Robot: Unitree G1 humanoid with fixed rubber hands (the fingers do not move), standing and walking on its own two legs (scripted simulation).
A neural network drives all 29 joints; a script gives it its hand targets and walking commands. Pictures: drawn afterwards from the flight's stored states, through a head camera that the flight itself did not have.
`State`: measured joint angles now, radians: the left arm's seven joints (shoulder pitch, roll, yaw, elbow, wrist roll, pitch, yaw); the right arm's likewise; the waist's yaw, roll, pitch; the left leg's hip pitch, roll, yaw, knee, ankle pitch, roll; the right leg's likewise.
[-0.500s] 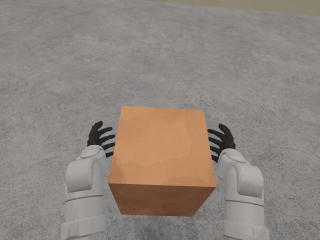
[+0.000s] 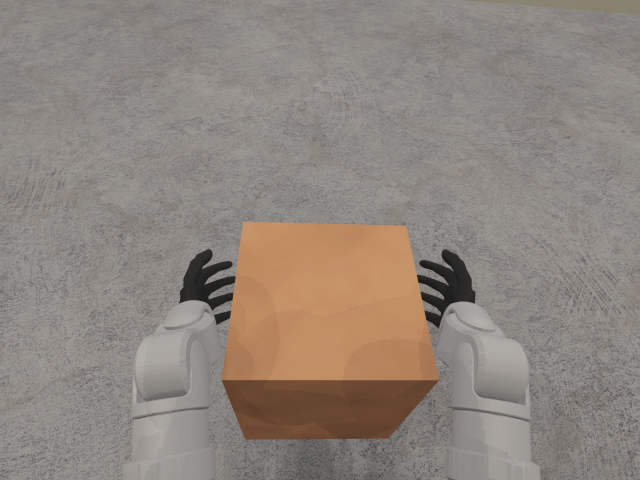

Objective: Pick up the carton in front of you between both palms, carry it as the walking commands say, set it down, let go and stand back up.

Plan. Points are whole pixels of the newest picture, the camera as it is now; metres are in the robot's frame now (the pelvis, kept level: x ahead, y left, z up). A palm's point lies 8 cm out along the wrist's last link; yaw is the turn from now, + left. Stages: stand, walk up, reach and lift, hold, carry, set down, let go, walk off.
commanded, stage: carry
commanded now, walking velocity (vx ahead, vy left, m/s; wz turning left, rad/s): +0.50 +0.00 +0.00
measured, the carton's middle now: (321, 338) +0.32 +0.01 -0.03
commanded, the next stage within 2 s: none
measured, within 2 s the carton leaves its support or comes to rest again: neither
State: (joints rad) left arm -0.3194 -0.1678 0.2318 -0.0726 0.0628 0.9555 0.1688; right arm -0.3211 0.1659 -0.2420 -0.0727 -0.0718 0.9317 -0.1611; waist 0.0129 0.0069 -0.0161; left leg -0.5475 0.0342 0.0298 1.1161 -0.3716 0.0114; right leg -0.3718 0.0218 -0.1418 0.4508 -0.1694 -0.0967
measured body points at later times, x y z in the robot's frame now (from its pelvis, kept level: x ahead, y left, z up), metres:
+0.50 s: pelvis +0.31 +0.05 +0.01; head +0.27 +0.06 +0.46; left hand +0.55 +0.19 +0.08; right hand +0.52 -0.11 +0.08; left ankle +0.30 +0.12 -0.74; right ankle +0.29 -0.08 -0.67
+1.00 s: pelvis +0.61 -0.02 +0.01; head +0.61 -0.03 +0.46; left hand +0.84 +0.14 +0.07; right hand +0.85 -0.16 +0.06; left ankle +0.58 +0.12 -0.66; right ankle +0.65 -0.10 -0.74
